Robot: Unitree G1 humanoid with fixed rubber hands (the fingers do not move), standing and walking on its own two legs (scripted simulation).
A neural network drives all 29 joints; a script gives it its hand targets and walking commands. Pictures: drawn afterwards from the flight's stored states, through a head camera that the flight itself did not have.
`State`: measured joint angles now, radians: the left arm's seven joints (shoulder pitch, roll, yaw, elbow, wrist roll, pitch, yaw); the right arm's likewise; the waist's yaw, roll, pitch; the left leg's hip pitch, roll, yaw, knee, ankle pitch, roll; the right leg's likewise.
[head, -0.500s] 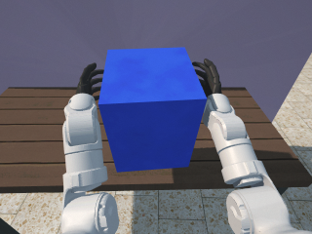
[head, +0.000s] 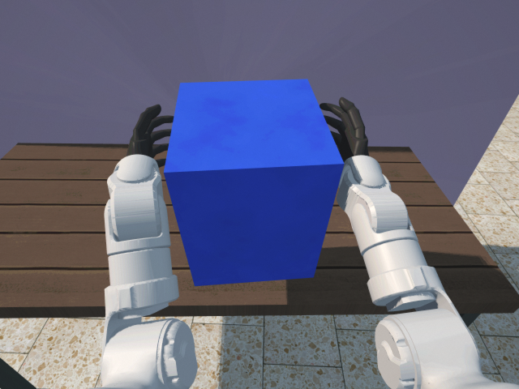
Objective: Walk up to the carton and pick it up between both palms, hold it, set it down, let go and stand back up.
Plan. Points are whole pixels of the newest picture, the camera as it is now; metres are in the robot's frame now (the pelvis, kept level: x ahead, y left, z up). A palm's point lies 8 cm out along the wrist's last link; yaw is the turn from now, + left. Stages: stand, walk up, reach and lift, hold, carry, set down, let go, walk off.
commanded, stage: hold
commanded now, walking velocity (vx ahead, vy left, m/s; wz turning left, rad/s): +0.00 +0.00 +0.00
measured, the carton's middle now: (249, 184) +0.40 +0.00 +0.16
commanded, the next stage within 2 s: none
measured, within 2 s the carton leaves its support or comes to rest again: neither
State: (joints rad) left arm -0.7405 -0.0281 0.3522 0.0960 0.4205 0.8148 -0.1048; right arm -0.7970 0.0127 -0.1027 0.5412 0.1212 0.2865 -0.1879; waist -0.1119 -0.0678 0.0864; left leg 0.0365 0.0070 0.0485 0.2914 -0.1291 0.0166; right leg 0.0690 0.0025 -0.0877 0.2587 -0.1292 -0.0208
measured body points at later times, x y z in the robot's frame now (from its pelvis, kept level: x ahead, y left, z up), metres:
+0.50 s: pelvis +0.00 +0.00 +0.00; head -0.05 +0.02 +0.45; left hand +0.38 +0.15 +0.23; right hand +0.38 -0.15 +0.23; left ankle +0.04 +0.11 -0.75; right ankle +0.03 -0.10 -0.75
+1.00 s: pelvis +0.00 +0.00 +0.00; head -0.04 +0.03 +0.45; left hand +0.39 +0.15 +0.23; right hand +0.38 -0.14 +0.24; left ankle +0.04 +0.11 -0.75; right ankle +0.03 -0.10 -0.75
